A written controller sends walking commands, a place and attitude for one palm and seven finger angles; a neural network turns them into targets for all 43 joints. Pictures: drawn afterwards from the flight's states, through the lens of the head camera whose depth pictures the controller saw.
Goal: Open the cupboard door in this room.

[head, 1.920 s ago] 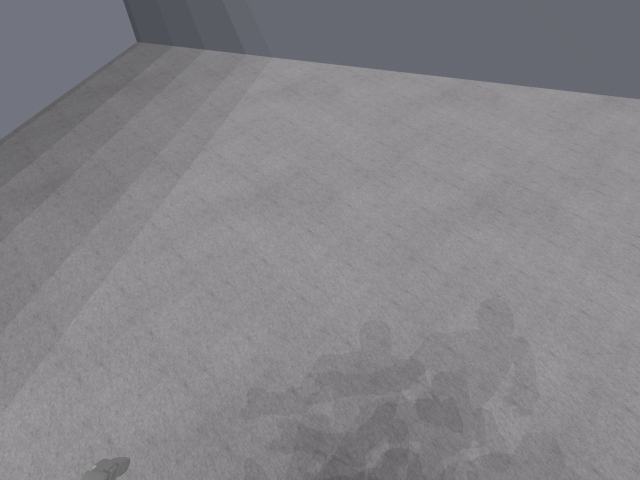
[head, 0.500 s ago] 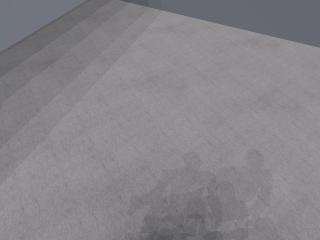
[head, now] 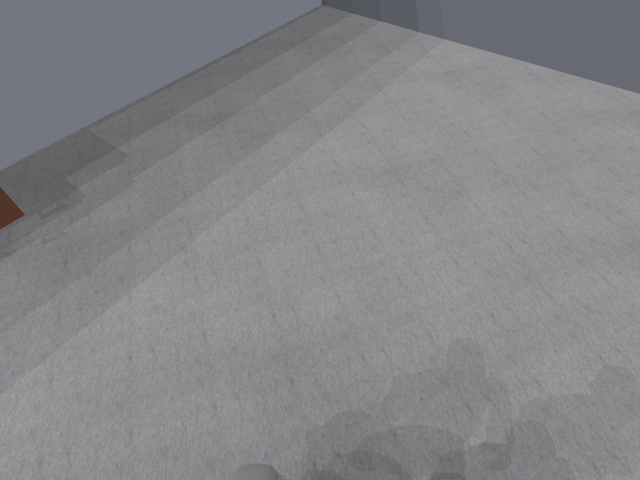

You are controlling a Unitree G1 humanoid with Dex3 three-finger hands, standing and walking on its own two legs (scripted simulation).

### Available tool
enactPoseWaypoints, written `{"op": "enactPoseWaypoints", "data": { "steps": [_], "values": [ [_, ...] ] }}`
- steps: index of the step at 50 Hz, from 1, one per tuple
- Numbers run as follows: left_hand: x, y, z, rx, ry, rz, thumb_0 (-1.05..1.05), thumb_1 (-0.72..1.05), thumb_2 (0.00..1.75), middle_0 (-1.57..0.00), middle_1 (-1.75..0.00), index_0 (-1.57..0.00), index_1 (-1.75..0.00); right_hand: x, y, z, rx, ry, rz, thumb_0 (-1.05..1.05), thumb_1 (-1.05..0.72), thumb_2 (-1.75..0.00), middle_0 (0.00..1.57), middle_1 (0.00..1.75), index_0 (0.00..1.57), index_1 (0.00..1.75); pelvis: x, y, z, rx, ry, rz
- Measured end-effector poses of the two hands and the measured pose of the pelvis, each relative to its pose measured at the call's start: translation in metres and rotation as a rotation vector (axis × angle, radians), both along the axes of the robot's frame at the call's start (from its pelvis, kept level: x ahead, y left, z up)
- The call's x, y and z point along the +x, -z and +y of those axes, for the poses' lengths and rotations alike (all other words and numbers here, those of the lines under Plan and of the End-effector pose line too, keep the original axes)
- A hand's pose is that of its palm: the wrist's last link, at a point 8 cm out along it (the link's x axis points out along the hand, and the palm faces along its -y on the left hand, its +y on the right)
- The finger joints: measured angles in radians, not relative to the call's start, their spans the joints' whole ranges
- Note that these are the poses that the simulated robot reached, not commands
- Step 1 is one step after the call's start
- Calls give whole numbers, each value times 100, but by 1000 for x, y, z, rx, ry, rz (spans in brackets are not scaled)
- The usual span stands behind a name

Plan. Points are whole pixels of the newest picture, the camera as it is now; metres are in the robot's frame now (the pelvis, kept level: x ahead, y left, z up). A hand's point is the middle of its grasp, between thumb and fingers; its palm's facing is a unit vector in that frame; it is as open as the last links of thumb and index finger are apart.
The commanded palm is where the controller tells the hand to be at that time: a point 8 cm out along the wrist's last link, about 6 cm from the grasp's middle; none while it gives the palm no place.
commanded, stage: turn or walk to find it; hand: left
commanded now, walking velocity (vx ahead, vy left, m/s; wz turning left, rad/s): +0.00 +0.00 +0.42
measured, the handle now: out of the picture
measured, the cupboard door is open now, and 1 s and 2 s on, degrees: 0 0 0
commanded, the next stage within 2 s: stand and wait in 0.80 s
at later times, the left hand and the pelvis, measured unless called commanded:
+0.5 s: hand out of the picture +0.03 +0.23 -0.16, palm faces +0.25 -0.93 -0.28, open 7.4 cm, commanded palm none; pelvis -0.01 +0.01 +0.00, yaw +12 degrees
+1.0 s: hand out of the picture -0.10 +0.18 -0.18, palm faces +0.46 -0.86 -0.23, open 7.4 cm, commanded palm none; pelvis -0.03 +0.00 -0.01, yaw +24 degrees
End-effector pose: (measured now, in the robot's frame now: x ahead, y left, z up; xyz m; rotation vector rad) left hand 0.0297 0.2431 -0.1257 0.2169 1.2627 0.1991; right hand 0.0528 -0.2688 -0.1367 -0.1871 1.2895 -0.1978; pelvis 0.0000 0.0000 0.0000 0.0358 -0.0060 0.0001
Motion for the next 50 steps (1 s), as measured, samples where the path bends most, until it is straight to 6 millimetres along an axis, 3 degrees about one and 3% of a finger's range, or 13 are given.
{"op": "enactPoseWaypoints", "data": {
  "steps": [7, 11, 16, 20, 26, 30, 36, 41, 45, 50],
  "values": [
    [-55, 30, 26, -43, -125, 103, 0, 91, 90, -20, -30, -20, -30, 61, -2, 41, -24, -151, -94, 1, -91, -90, 20, 30, 20, 30, -1, 15, 24, -22, -69, 9],
    [-68, 31, 42, -37, -168, 144, 1, 91, 90, -20, -30, -20, -30, 75, -11, 64, -17, -198, -148, 1, -91, -90, 20, 30, 20, 30, -6, 12, 31, -24, -85, -4],
    [-55, 18, 51, -28, -199, 70, 1, 91, 90, -20, -30, -19, -30, 74, -15, 80, 9, -234, -139, 0, -91, -90, 20, 30, 20, 30, -8, 3, 32, -37, -129, -5],
    [-38, 8, 49, -10, -209, 0, 1, 91, 90, -20, -30, -19, -30, 66, -10, 79, 35, -243, -115, 0, -91, -90, 20, 30, 20, 30, -9, 0, 26, -36, -164, -2],
    [-12, -5, 30, 31, -210, -104, 0, 91, 90, -20, -30, -19, -30, 50, 9, 54, 67, -242, -56, 1, -90, -90, 21, 30, 20, 30, -9, 5, 5, -18, -219, 3],
    [-12, -12, 10, 55, -220, -153, 0, 91, 90, -20, -30, -20, -30, 44, 22, 32, 72, -248, -9, 1, -91, -90, 20, 30, 20, 30, -9, 8, -10, -11, -266, -4],
    [-38, -17, -14, 38, -285, -127, 0, 91, 90, -20, -30, -20, -30, 44, 14, 12, 56, -286, 46, 1, -91, -90, 20, 30, 20, 30, -8, -1, -21, 4, -326, -15],
    [-69, -9, -27, 6, -353, -79, 0, 91, 90, -20, -30, -20, -30, 51, 9, 12, 31, -339, 76, 1, -91, -90, 20, 30, 20, 30, -10, -2, -23, 4, -374, -15],
    [-104, 1, -30, -17, -415, -22, 0, 91, 90, -20, -30, -20, -30, 66, 5, 28, 14, -397, 62, 1, -91, -90, 20, 30, 20, 30, -15, -1, -18, -3, -400, -15],
    [-156, 22, -26, -61, -488, 72, 0, 91, 90, -20, -30, -20, -30, 89, -1, 67, 4, -473, -30, 1, -91, -90, 20, 29, 20, 30, -25, 7, -2, -34, -421, -19]
  ]
}}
